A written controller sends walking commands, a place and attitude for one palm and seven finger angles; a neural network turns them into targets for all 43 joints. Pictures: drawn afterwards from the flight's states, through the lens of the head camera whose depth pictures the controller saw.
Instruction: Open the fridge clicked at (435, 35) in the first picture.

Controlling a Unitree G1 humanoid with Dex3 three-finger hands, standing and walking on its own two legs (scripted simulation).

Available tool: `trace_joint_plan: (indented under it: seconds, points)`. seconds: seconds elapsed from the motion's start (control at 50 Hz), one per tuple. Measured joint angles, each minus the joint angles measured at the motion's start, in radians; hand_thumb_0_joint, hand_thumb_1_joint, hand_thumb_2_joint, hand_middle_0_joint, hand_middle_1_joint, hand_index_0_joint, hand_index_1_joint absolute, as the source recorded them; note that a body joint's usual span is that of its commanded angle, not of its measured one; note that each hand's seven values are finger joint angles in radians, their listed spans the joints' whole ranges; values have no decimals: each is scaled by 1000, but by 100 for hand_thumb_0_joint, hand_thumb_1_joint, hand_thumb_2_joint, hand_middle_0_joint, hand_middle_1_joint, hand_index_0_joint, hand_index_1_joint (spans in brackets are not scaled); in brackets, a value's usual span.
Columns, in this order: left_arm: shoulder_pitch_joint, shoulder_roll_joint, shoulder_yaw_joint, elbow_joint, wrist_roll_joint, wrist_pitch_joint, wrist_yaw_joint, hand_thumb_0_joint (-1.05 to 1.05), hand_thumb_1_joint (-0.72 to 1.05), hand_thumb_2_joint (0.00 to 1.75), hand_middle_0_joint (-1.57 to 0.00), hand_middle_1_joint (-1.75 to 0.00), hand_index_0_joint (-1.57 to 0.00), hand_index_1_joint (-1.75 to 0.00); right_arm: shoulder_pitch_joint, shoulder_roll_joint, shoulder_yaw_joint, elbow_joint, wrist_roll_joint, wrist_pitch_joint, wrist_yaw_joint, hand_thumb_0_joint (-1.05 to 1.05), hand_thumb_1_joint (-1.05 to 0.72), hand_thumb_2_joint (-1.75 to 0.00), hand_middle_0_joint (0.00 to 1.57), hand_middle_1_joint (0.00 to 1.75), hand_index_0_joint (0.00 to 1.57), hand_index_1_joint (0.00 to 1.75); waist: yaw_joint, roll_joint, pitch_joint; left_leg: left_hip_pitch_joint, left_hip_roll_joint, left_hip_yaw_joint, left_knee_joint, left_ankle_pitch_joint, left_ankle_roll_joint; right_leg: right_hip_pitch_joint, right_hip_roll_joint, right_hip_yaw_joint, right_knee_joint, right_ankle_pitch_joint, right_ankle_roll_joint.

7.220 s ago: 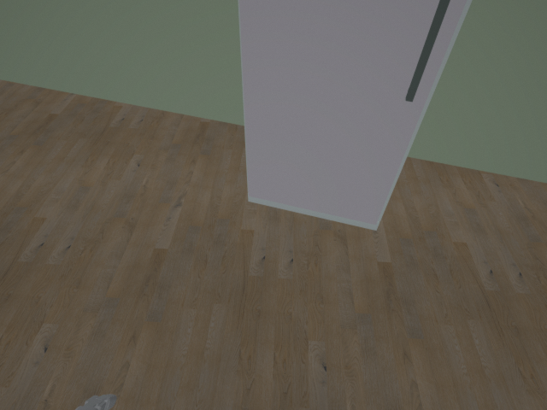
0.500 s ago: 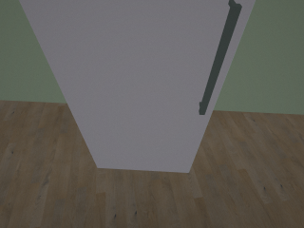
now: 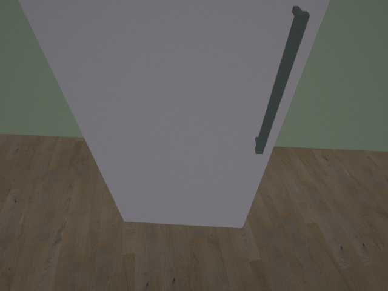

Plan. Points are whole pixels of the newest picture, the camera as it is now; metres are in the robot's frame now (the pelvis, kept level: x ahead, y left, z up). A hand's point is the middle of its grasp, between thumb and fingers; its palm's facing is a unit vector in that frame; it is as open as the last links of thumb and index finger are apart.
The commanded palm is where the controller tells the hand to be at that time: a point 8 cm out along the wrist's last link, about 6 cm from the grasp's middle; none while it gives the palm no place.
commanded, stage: shuffle to correct the standing spot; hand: right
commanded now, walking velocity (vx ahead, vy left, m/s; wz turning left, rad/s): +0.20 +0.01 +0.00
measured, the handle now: (273, 94) +0.53 -0.16 +0.15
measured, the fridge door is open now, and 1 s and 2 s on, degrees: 0 0 0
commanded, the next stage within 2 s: come to a stop and stand still in 0.06 s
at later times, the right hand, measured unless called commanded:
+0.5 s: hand out of the picture +0.06 -0.18 -0.17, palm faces +0.04 +0.98 -0.18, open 7.4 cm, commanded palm none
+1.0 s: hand out of the picture +0.04 -0.19 -0.18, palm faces +0.02 +0.98 -0.17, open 7.3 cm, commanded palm none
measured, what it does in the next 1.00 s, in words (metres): stands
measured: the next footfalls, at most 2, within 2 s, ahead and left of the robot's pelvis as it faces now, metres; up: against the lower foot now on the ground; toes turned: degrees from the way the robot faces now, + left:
none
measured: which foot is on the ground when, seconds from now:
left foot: down 0.00-1.00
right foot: down 0.00-1.00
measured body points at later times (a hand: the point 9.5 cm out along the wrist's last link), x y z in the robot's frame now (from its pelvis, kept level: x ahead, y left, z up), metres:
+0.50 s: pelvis +0.06 -0.02 +0.01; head +0.08 -0.03 +0.46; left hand +0.05 +0.19 -0.15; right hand +0.06 -0.24 -0.15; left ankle +0.05 +0.10 -0.72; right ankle -0.03 -0.12 -0.71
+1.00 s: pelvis +0.03 -0.02 +0.01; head +0.04 -0.03 +0.45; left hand +0.02 +0.20 -0.15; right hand +0.04 -0.24 -0.16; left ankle +0.04 +0.10 -0.74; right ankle +0.01 -0.13 -0.74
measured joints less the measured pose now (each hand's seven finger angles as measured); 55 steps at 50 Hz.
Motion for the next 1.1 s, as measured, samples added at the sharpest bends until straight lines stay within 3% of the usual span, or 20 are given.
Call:
trace_joint_plan:
  seconds: [0.22,0.3,0.42,0.52,0.64,0.7,0.72,0.76,0.84,1.1]
  points:
    - [48,-10,3,2,-6,-18,3,0,91,90,-20,-30,-19,-30,51,24,-18,1,1,-27,7,0,-90,-90,20,30,20,30,5,-10,10,-2,-13,21,97,-110,-4,-22,-25,14,128,-115,-3]
    - [17,-25,-2,14,-12,-28,16,1,91,90,-20,-30,-19,-30,42,24,-17,22,6,-14,-9,0,-90,-90,20,30,20,30,1,20,19,12,2,11,108,-128,-19,24,-12,-4,78,-122,-2]
    - [-37,-40,5,-5,-19,-7,38,1,91,90,-20,-30,-20,-30,-11,12,-15,10,9,7,-19,0,-90,-90,20,30,20,30,-11,30,50,81,24,18,37,-53,-28,44,2,-40,109,9,-2]
    - [-56,-12,37,-43,-14,1,36,2,93,90,-20,-30,-20,-30,-40,-7,-28,-37,-2,16,-25,0,-91,-90,20,30,20,30,0,12,58,31,41,27,110,21,-22,51,5,-77,96,74,-11]
    - [-62,4,46,-67,-14,-4,28,1,92,90,-20,-30,-20,-30,-88,-45,-42,-85,-3,0,-24,0,-91,-90,20,30,20,30,12,0,68,38,36,33,64,-91,-8,13,2,-79,132,-9,-12]
    - [-81,16,47,-66,-22,16,23,1,92,90,-20,-30,-20,-30,-114,-43,-33,-95,-4,-12,-28,0,-91,-90,20,30,20,30,17,-16,75,17,34,55,80,-111,-8,-72,0,-25,238,-112,2]
    - [-90,18,46,-62,-23,21,23,1,92,90,-20,-30,-19,-30,-120,-41,-28,-97,-4,-11,-29,0,-91,-90,20,30,20,30,19,-18,77,12,34,63,89,-108,-7,-86,-2,-13,225,-130,5]
    - [-99,23,41,-55,-21,19,20,1,92,90,-20,-30,-19,-30,-125,-36,-21,-95,2,-4,-27,0,-91,-90,20,30,20,30,21,-18,76,2,32,74,114,-112,-9,-79,-11,-6,114,-35,7]
    - [-100,16,25,-21,-8,11,17,2,93,90,-20,-30,-19,-30,-122,-36,-21,-61,8,25,-26,0,-93,-90,20,30,20,30,0,16,55,34,35,57,69,-79,-24,-49,-3,-25,78,-15,-11]
    - [-72,10,-4,11,-12,-8,8,1,93,90,-20,-30,-19,-30,-32,-11,19,33,9,3,-7,0,-92,-90,20,30,20,30,-3,13,31,82,24,59,-94,28,-15,-5,3,-29,-75,89,-10]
